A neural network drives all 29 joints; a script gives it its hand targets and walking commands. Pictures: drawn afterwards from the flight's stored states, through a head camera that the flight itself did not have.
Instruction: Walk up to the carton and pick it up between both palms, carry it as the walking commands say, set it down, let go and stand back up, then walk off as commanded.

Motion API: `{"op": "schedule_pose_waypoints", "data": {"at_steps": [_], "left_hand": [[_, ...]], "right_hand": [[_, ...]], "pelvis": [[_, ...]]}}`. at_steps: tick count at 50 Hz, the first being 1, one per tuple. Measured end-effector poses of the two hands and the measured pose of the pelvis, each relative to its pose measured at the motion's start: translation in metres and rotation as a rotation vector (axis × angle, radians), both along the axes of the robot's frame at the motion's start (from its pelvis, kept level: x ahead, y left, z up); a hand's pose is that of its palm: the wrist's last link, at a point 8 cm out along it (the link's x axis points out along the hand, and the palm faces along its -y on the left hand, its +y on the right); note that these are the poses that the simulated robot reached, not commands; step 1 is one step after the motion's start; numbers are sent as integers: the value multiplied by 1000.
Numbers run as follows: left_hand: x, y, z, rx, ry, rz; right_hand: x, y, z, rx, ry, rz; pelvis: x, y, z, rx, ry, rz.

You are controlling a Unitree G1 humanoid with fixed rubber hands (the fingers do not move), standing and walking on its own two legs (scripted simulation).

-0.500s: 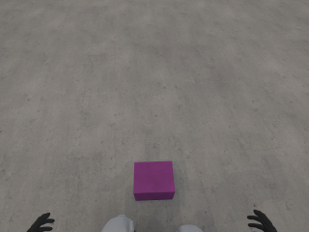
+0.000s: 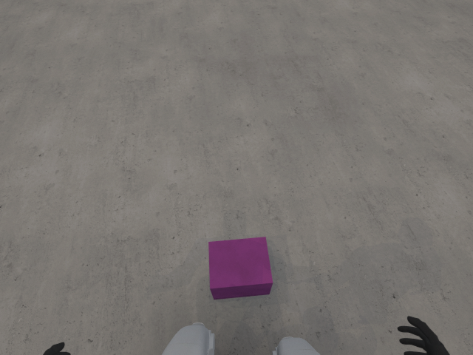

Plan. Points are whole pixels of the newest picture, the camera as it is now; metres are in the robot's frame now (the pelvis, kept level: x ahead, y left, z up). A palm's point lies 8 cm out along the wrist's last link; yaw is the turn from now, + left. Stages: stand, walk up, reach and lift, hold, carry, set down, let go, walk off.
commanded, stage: walk up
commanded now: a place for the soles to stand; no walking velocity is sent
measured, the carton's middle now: (239, 268) +0.45 +0.01 -0.66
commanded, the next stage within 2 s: none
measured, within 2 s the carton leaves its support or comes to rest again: neither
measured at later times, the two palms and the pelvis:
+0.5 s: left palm out of the picture +0.10 +0.36 -0.11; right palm out of the picture +0.04 -0.25 -0.12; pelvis -0.02 +0.06 -0.01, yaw -1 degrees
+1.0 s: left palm out of the picture +0.07 +0.34 -0.09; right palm out of the picture +0.10 -0.27 -0.09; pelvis -0.01 +0.02 +0.02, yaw +2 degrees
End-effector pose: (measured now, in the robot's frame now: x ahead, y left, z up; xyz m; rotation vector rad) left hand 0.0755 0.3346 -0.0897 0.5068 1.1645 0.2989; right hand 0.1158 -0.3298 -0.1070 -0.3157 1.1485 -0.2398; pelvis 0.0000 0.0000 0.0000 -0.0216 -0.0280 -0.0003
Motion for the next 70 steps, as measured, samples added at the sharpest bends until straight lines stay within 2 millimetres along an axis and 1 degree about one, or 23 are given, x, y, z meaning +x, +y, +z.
{"op": "schedule_pose_waypoints", "data": {"at_steps": [2,4,6,8,12,16,18,21,24,27,32,37,44,49,53,59,65,70], "left_hand": [[-4,21,-2,28,5,13],[-5,40,-6,43,6,24],[-4,50,-8,52,4,23],[-2,54,-10,47,4,5],[1,51,-18,11,8,-30],[1,37,-23,-41,-6,-54],[3,30,-24,-73,-23,-63],[10,28,-24,-103,-54,-59],[19,28,-24,-127,-80,-49],[23,30,-23,-140,-94,-44],[17,28,-18,-153,-92,-33],[4,20,-14,-168,-57,-12],[-9,9,-6,-167,-21,17],[-9,2,1,-157,-12,26],[-5,-1,7,-150,-17,23],[8,-4,15,-144,-38,11],[20,-7,19,-151,-60,-1],[25,-9,19,-164,-68,-5]], "right_hand": [[3,6,-1,-19,-16,13],[1,14,-4,-39,-19,33],[-6,24,-7,-42,-15,47],[-14,35,-10,-32,-13,40],[-32,53,-18,-2,-8,17],[-49,66,-28,34,10,-14],[-55,73,-28,46,22,-32],[-63,79,-24,42,23,-40],[-69,80,-20,24,13,-35],[-73,76,-12,1,9,-36],[-71,69,2,-15,14,-30],[-58,64,12,-13,15,-4],[-31,58,17,11,-1,32],[-16,57,17,34,-5,49],[-11,58,15,50,1,54],[-15,58,13,65,21,49],[-28,58,14,68,53,39],[-38,58,15,64,78,33]], "pelvis": [[-3,10,-6,1,7,6],[-6,19,-12,18,4,12],[-11,27,-15,21,-6,3],[-14,32,-16,12,-14,-4],[-18,37,-18,18,-21,-23],[-20,41,-19,-7,-43,-23],[-20,44,-16,-3,-41,-14],[-20,51,-14,15,-46,-10],[-22,55,-13,12,-55,-12],[-23,55,-10,-1,-61,-13],[-22,50,-1,-8,-59,-1],[-18,43,8,-7,-47,7],[-13,32,17,8,-35,21],[-12,25,22,15,-30,30],[-11,22,25,19,-28,35],[-12,20,28,22,-29,41],[-12,20,31,21,-29,47],[-12,21,33,20,-28,53]]}}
